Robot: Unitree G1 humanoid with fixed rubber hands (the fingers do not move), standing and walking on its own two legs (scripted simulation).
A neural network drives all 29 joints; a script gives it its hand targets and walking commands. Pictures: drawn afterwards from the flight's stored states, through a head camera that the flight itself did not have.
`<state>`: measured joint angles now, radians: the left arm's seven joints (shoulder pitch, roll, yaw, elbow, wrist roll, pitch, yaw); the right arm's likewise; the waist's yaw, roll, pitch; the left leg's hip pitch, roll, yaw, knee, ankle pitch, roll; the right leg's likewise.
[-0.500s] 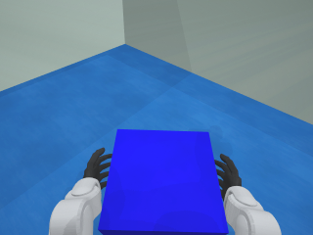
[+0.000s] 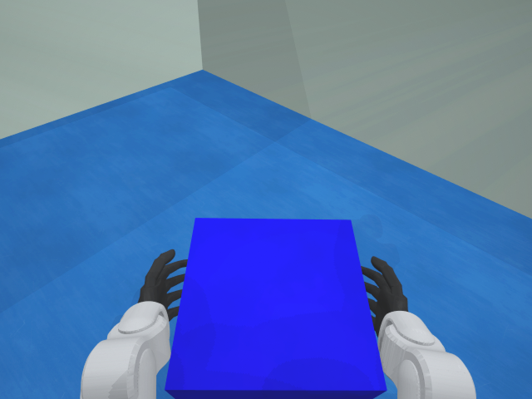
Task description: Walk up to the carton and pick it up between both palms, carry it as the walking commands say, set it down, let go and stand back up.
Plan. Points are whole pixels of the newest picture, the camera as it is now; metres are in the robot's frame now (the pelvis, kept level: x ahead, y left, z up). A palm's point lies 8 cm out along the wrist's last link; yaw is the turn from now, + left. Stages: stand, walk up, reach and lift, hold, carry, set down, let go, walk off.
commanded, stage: carry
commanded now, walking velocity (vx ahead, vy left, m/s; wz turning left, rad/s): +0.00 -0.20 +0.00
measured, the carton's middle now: (271, 326) +0.24 +0.01 +0.03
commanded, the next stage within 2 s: none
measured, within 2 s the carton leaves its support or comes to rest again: neither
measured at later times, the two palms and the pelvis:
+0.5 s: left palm (296, 343) +0.19 -0.02 +0.10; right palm out of the picture +0.19 -0.32 +0.10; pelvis -0.04 -0.17 +0.00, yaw +0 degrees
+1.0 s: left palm (467, 388) +0.16 -0.21 +0.10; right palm out of the picture +0.14 -0.51 +0.09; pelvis -0.09 -0.34 +0.01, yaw -1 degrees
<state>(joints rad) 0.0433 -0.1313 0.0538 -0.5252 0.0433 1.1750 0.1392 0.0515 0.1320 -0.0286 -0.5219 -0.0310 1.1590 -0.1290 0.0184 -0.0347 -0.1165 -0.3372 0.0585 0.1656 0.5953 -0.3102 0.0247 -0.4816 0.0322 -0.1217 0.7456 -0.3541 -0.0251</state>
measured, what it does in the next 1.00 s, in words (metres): steps to the right: right foot, then left foot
